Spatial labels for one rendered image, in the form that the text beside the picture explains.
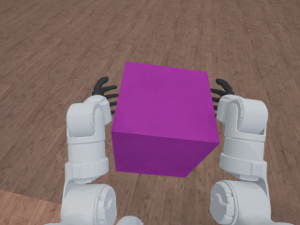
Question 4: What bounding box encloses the right robot hand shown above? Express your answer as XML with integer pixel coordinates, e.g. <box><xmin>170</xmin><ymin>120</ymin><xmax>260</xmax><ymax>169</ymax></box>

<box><xmin>210</xmin><ymin>78</ymin><xmax>234</xmax><ymax>118</ymax></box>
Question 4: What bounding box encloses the left robot hand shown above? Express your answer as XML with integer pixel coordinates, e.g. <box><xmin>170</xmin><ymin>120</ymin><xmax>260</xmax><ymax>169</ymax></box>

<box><xmin>92</xmin><ymin>76</ymin><xmax>119</xmax><ymax>114</ymax></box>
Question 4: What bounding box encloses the left robot forearm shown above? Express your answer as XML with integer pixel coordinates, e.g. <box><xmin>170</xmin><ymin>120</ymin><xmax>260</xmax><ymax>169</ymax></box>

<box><xmin>60</xmin><ymin>95</ymin><xmax>112</xmax><ymax>218</ymax></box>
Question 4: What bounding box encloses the right robot upper arm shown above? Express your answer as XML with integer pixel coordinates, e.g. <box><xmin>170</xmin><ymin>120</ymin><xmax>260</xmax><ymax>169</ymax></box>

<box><xmin>209</xmin><ymin>180</ymin><xmax>293</xmax><ymax>225</ymax></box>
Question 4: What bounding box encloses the carton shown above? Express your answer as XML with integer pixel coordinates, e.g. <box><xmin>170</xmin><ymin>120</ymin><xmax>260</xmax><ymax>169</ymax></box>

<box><xmin>111</xmin><ymin>61</ymin><xmax>220</xmax><ymax>178</ymax></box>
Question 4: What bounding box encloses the right robot forearm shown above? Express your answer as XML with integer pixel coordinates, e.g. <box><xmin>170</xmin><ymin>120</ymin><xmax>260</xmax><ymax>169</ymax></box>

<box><xmin>216</xmin><ymin>95</ymin><xmax>271</xmax><ymax>217</ymax></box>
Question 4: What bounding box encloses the left robot thigh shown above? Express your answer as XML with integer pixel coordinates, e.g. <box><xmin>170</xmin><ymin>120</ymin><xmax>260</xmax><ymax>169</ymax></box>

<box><xmin>116</xmin><ymin>216</ymin><xmax>143</xmax><ymax>225</ymax></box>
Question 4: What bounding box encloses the left robot upper arm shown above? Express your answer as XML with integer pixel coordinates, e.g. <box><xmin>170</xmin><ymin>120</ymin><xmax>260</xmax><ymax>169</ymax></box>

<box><xmin>44</xmin><ymin>184</ymin><xmax>117</xmax><ymax>225</ymax></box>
